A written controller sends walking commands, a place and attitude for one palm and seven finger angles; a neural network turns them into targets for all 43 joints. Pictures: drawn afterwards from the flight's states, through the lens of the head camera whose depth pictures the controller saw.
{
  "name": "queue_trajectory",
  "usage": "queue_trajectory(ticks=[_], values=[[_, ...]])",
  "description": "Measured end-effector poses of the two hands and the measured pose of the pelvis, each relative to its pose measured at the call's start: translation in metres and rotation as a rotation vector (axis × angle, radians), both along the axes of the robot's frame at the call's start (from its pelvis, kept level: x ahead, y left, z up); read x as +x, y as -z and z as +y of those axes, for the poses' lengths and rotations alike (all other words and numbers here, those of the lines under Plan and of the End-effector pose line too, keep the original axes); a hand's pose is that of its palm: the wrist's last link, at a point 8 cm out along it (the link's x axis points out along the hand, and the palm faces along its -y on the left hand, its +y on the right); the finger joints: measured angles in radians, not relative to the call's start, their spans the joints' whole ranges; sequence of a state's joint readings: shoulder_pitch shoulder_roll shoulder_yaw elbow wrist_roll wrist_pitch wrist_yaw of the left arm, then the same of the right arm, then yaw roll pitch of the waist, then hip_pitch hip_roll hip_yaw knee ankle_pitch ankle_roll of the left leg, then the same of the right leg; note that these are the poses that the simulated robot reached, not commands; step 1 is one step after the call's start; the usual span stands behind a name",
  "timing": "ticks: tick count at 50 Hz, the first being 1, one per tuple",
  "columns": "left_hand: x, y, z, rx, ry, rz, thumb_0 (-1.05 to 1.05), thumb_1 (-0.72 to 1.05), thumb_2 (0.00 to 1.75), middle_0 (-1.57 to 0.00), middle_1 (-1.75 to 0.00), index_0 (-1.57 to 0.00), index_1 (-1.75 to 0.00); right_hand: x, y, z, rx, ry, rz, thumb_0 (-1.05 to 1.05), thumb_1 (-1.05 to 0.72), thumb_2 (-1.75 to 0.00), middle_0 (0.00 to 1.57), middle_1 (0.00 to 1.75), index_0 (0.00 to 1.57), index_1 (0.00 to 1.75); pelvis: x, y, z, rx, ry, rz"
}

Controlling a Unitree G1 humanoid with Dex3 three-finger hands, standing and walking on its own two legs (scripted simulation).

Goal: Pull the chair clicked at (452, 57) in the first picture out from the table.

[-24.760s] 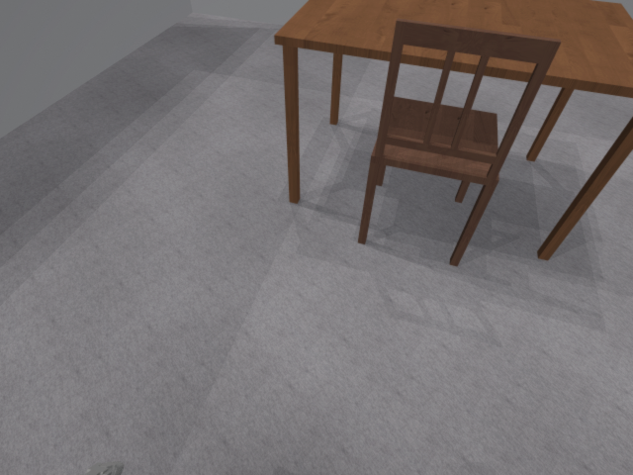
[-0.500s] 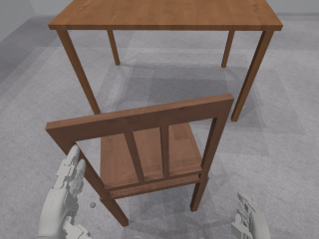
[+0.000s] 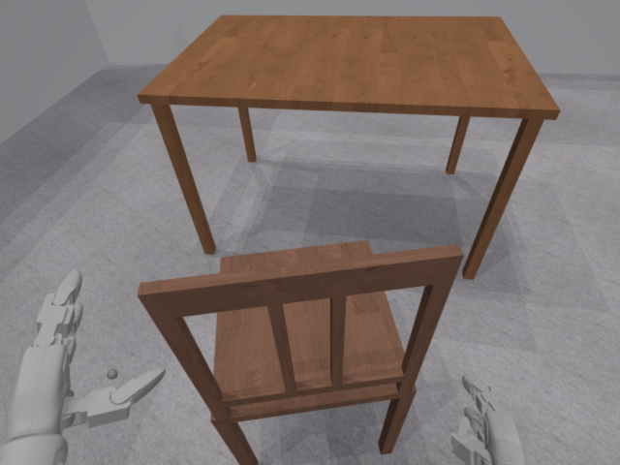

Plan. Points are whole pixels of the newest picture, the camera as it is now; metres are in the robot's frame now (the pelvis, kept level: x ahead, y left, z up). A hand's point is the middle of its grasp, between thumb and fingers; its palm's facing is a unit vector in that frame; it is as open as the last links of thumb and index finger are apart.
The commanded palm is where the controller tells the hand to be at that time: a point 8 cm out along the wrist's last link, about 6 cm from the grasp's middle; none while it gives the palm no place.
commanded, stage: draw the hand back to the body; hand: left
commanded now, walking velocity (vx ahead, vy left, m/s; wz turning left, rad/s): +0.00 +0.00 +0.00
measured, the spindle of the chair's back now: (283, 350) +0.31 +0.09 -0.08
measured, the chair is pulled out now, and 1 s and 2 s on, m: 0.60 0.60 0.60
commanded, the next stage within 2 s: step back with the hand held close in 0.64 s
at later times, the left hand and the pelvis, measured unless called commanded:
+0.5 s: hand (69, 328) +0.20 +0.26 +0.16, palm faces +0.45 -0.78 -0.43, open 7.6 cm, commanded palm +0.14 +0.30 +0.18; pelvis +0.00 +0.00 +0.01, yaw -1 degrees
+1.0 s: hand (72, 342) +0.18 +0.25 +0.15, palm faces +0.37 -0.78 -0.50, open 7.4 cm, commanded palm +0.13 +0.30 +0.18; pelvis -0.02 +0.00 +0.01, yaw -2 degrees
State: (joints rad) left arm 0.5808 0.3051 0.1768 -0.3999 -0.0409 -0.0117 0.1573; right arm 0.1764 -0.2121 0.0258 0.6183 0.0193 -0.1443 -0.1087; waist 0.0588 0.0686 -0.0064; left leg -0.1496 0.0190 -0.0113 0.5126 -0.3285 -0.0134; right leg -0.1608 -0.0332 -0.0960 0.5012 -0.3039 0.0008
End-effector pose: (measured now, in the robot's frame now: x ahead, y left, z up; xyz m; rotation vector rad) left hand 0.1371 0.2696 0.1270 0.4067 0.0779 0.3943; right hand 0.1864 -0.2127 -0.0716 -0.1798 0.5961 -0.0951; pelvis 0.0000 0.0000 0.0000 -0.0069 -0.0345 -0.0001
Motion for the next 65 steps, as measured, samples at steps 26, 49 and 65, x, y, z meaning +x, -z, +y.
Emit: queue_trajectory(ticks=[26, 49, 65], values=[[0.015, -0.051, 0.026, 0.109, -0.037, -0.148, 0.02, 0.87, 0.88, -0.21, -0.3, -0.2, -0.29, -0.012, 0.008, -0.008, 0.01, 0.014, 0.084, 0.02, -0.91, -0.9, 0.2, 0.3, 0.21, 0.3, 0.004, -0.006, 0.003, 0.001, 0.018, -0.026], [0.008, -0.053, 0.021, 0.171, 0.033, -0.129, 0.02, 0.9, 0.9, -0.21, -0.31, -0.21, -0.3, -0.035, 0.007, -0.022, -0.005, 0.07, 0.119, 0.02, -0.91, -0.9, 0.2, 0.3, 0.21, 0.3, -0.021, -0.006, 0.001, -0.002, 0.027, 0.028], [-0.031, -0.052, 0.036, 0.196, 0.033, -0.159, 0.02, 0.89, 0.89, -0.22, -0.31, -0.21, -0.3, -0.081, 0.01, -0.014, -0.042, 0.109, 0.159, 0.02, -0.91, -0.9, 0.2, 0.3, 0.2, 0.3, -0.056, -0.001, 0.01, -0.006, 0.021, 0.05]])
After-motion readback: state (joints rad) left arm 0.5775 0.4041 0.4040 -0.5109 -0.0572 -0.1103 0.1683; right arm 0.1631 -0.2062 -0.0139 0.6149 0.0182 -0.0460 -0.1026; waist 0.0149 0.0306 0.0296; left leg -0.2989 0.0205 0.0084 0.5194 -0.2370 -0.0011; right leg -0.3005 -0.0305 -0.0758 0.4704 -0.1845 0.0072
